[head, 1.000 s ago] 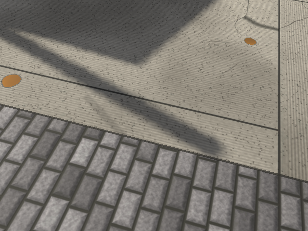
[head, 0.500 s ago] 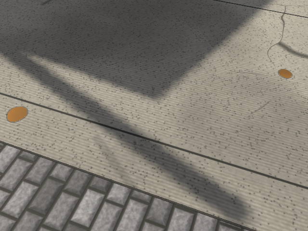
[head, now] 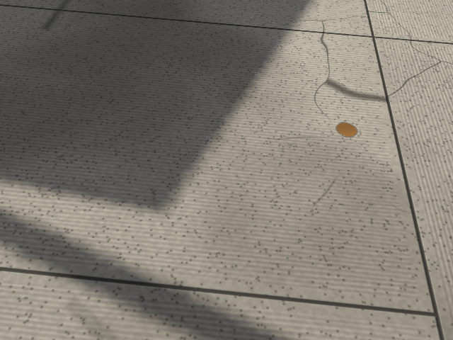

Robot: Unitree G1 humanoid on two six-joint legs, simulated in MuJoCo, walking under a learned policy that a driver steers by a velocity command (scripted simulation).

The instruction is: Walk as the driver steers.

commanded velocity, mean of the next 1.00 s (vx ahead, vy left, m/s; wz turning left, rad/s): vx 0.50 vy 0.00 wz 0.00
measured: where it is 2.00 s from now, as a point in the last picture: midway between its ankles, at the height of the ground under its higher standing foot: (232, 200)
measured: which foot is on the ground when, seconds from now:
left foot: down 0.00-0.38, up 0.40-0.90, down 0.92-1.00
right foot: up 0.00-0.34, down 0.36-0.94, up 0.96-1.00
